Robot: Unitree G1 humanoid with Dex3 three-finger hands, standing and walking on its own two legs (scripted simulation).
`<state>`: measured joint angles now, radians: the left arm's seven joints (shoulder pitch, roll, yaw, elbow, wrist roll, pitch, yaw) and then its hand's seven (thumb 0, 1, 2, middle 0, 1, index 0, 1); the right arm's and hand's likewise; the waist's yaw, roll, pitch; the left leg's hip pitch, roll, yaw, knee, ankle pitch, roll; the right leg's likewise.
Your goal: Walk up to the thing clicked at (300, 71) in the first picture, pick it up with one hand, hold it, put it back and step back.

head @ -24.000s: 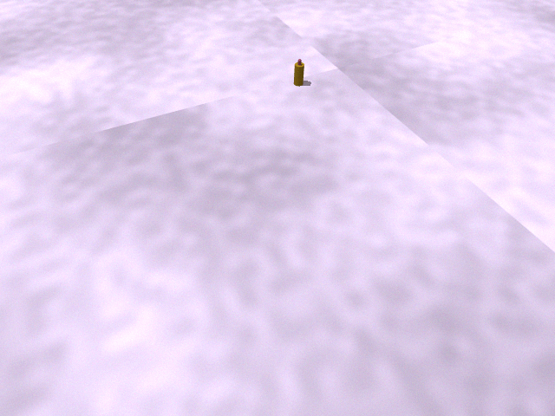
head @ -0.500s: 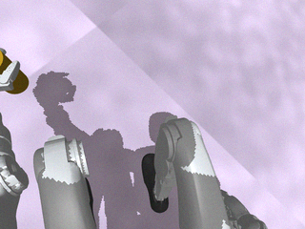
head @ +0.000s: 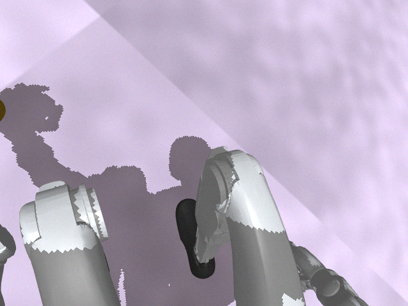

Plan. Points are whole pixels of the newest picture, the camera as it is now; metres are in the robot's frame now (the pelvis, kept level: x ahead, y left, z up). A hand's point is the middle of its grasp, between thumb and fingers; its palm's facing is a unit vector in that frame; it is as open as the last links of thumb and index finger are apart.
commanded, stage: lower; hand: left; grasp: from the side
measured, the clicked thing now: out of the picture +0.48 +0.30 -0.13
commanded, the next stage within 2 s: loosen in 0.86 s
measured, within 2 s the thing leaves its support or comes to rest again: rests again in 1.38 s
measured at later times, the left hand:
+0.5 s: hand out of the picture +0.49 +0.30 -0.16, palm faces +0.37 -0.93 -0.04, open 8.5 cm
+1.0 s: hand out of the picture +0.48 +0.29 -0.18, palm faces +0.35 -0.93 -0.05, open 8.5 cm
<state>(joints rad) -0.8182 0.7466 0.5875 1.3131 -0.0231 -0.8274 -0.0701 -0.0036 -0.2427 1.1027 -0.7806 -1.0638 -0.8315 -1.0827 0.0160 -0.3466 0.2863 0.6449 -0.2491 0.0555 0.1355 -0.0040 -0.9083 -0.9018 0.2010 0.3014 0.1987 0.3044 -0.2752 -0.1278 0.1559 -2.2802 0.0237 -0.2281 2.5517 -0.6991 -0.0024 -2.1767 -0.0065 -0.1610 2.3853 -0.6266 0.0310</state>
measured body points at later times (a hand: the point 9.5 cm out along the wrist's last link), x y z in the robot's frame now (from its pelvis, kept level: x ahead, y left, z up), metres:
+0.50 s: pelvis +0.00 +0.01 -0.01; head +0.26 +0.15 +0.32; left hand +0.46 +0.35 -0.16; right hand +0.11 -0.26 -0.06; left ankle +0.08 +0.13 -0.27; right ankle +0.12 -0.12 -0.27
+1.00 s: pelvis -0.01 +0.01 -0.01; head +0.26 +0.17 +0.31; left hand +0.46 +0.34 -0.18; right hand +0.12 -0.25 -0.05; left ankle +0.08 +0.13 -0.27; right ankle +0.12 -0.12 -0.27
